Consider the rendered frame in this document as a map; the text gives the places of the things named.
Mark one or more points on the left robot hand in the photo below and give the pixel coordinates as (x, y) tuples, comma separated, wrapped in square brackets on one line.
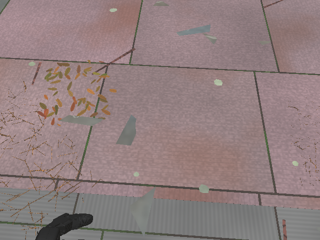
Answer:
[(63, 224)]

